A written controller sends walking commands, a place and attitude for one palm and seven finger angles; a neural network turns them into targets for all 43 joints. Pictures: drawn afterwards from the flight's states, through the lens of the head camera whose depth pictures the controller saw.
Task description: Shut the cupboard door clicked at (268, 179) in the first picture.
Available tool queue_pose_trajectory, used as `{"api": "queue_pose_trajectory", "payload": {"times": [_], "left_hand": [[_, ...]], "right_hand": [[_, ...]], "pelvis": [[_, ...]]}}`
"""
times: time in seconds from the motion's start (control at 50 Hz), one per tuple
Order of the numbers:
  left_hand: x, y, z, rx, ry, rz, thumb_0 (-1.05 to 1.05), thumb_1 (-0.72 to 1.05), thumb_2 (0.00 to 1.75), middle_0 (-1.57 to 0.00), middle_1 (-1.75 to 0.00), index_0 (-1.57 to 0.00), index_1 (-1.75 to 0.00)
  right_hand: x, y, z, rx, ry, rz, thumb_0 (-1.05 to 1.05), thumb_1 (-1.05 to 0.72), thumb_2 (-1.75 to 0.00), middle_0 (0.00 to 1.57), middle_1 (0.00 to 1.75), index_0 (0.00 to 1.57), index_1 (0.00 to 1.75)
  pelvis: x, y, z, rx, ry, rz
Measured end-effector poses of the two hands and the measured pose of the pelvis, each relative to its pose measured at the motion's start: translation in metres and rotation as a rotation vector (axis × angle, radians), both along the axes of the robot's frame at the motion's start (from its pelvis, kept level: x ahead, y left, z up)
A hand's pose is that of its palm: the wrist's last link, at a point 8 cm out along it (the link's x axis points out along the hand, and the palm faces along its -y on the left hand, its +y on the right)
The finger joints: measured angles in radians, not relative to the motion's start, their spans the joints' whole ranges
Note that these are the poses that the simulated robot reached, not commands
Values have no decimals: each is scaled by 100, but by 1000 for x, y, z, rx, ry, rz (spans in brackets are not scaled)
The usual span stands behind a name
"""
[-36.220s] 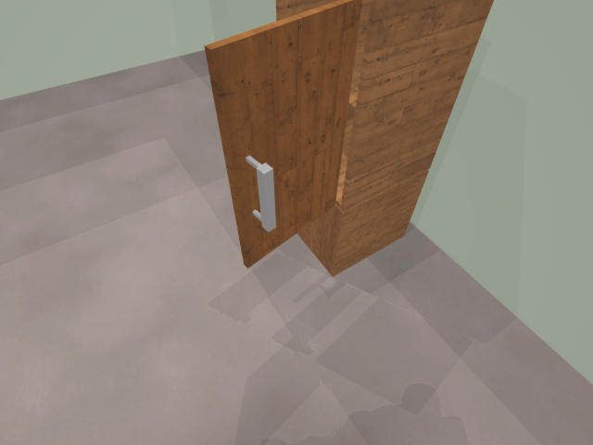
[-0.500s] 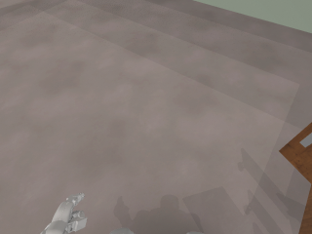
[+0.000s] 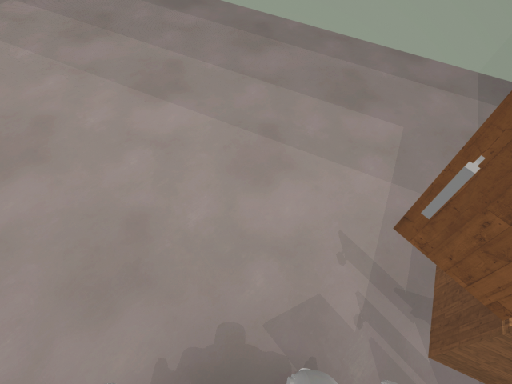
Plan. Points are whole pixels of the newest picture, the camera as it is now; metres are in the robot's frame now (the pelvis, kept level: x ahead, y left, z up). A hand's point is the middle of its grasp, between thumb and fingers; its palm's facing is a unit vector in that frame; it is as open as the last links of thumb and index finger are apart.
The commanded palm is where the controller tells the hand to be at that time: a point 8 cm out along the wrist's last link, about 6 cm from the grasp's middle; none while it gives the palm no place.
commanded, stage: turn to face it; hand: left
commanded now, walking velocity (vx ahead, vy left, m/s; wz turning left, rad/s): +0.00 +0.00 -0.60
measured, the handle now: (452, 188) +0.56 -0.41 -0.07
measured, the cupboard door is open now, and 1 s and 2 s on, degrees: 64 64 64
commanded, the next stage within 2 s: take the last steps up to it in 1.24 s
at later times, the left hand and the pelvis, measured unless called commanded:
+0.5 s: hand (171, 367) +0.16 +0.16 -0.18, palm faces -0.27 -0.94 -0.22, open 7.4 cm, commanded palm none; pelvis +0.02 -0.01 -0.01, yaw -18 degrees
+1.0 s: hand (223, 339) +0.21 +0.07 -0.16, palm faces -0.55 -0.79 -0.28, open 7.4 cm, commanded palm none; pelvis +0.01 -0.05 +0.00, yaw -34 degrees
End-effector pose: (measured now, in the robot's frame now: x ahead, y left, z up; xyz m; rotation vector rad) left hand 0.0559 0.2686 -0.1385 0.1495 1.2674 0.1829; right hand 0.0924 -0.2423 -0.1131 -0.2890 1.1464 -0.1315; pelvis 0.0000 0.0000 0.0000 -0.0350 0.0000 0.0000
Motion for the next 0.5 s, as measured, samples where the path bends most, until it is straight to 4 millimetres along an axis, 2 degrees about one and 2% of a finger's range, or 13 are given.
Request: {"api": "queue_pose_trajectory", "payload": {"times": [0.08,0.16,0.2,0.24,0.38,0.5], "left_hand": [[25,-9,7,30,-18,-76,1,91,89,-20,-30,-20,-30],[53,-26,6,76,-76,-162,1,91,89,-20,-30,-20,-30],[60,-36,8,87,-88,-188,1,91,89,-20,-30,-20,-30],[63,-44,12,89,-84,-210,1,91,89,-20,-30,-20,-30],[80,-63,11,45,-56,-297,1,90,89,-20,-30,-20,-30],[108,-60,-8,-1,-55,-352,1,90,89,-20,-30,-20,-30]], "right_hand": [[-24,-19,-10,16,24,-80,0,-91,-90,20,30,21,30],[-48,-48,-34,34,49,-166,0,-90,-90,20,30,21,30],[-57,-59,-40,27,74,-203,0,-91,-90,20,30,21,30],[-63,-66,-37,19,82,-235,0,-91,-90,20,30,20,30],[-66,-66,-15,11,31,-301,0,-91,-90,19,30,20,30],[-70,-48,-10,-21,-16,-355,0,-91,-90,20,30,20,30]], "pelvis": [[1,-9,-3,3,-3,-57],[2,-26,-19,27,-2,-111],[0,-28,-20,21,-6,-129],[0,-29,-16,27,-5,-153],[5,-27,-5,49,8,-232],[15,-11,-13,32,19,-307]]}}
